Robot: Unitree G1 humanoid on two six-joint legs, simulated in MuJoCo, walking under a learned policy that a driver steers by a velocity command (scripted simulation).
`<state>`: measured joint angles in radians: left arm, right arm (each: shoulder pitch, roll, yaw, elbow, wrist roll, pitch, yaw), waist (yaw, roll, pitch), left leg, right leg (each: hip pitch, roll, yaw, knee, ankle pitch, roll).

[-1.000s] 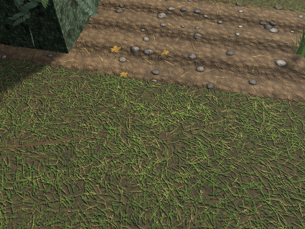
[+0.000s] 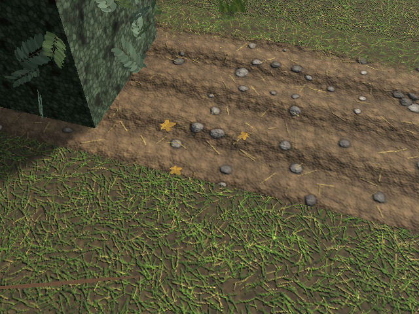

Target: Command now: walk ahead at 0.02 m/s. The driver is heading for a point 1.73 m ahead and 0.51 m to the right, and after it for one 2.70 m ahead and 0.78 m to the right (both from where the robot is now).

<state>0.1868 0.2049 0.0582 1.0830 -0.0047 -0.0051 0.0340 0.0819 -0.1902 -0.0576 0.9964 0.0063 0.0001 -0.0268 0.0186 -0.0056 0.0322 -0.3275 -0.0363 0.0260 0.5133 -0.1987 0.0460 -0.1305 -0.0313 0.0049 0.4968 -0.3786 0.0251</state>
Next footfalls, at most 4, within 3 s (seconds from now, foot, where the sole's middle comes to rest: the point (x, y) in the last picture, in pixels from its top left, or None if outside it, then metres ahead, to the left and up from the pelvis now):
2.54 right None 0.36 -0.11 -0.77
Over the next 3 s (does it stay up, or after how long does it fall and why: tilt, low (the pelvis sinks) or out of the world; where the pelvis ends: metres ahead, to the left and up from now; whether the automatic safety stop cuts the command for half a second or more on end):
stays up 0.28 0.00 0.00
